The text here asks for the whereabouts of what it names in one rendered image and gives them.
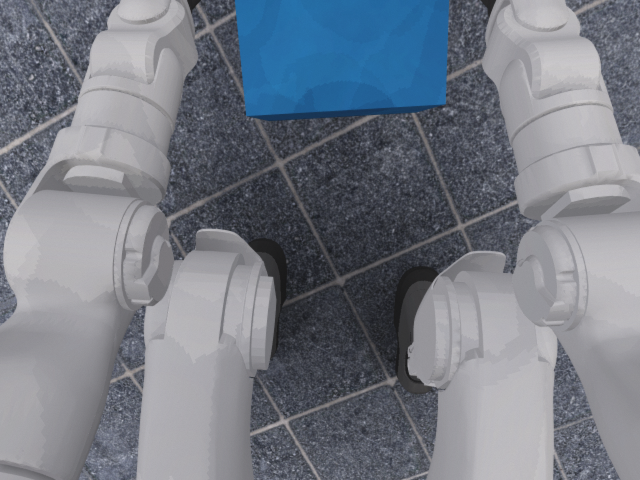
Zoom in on carton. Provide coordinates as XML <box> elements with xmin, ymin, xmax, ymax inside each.
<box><xmin>235</xmin><ymin>0</ymin><xmax>449</xmax><ymax>121</ymax></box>

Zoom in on robot right upper arm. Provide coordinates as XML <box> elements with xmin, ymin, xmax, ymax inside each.
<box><xmin>512</xmin><ymin>211</ymin><xmax>640</xmax><ymax>480</ymax></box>

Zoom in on robot left upper arm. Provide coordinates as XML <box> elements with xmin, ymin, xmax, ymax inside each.
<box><xmin>0</xmin><ymin>190</ymin><xmax>174</xmax><ymax>480</ymax></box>

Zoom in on left robot thigh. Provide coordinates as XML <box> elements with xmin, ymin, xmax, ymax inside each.
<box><xmin>136</xmin><ymin>250</ymin><xmax>276</xmax><ymax>480</ymax></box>

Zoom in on robot left forearm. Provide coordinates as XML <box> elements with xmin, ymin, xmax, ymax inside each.
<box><xmin>3</xmin><ymin>0</ymin><xmax>198</xmax><ymax>290</ymax></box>

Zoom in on robot right forearm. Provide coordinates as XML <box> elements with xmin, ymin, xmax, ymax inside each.
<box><xmin>482</xmin><ymin>0</ymin><xmax>640</xmax><ymax>221</ymax></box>

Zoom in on robot left shin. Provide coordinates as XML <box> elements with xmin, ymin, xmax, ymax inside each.
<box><xmin>144</xmin><ymin>229</ymin><xmax>268</xmax><ymax>347</ymax></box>

